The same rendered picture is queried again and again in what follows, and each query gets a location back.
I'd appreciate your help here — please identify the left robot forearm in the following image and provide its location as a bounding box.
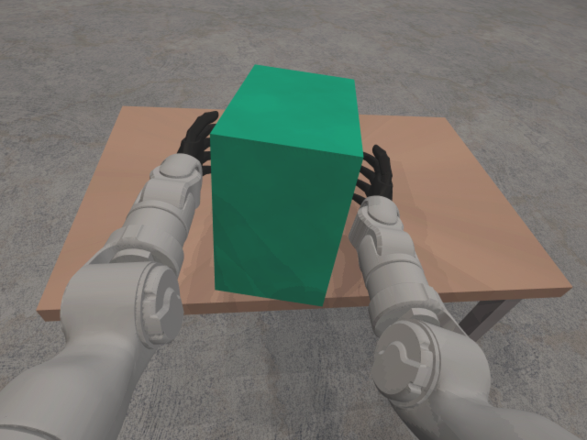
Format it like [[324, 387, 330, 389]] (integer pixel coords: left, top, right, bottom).
[[61, 153, 203, 337]]

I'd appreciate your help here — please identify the carton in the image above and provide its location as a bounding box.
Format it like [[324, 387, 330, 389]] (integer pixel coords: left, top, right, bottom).
[[210, 64, 363, 306]]

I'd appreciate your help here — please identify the table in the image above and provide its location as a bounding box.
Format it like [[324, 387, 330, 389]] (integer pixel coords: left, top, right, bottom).
[[36, 106, 573, 342]]

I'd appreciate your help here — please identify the robot right upper arm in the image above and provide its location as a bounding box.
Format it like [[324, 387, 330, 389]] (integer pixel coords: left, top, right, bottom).
[[371, 319, 581, 440]]

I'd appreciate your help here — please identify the right robot hand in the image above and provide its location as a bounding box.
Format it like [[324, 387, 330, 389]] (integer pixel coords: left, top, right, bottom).
[[352, 145, 393, 205]]

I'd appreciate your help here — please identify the right robot forearm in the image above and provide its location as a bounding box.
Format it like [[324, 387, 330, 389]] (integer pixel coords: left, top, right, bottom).
[[349, 195, 467, 338]]

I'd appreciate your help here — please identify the robot left upper arm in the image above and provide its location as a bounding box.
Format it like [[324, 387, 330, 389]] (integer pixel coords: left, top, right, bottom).
[[0, 261, 183, 440]]

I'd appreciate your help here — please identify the left robot hand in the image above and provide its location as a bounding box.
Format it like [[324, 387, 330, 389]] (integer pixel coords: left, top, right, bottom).
[[176, 111, 218, 176]]

